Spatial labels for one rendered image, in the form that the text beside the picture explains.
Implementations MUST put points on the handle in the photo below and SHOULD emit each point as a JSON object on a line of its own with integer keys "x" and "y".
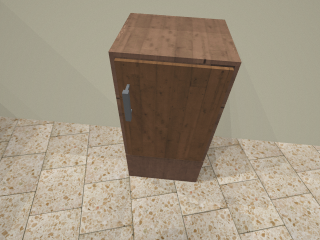
{"x": 127, "y": 103}

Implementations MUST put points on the cupboard door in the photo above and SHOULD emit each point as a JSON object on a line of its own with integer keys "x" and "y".
{"x": 174, "y": 106}

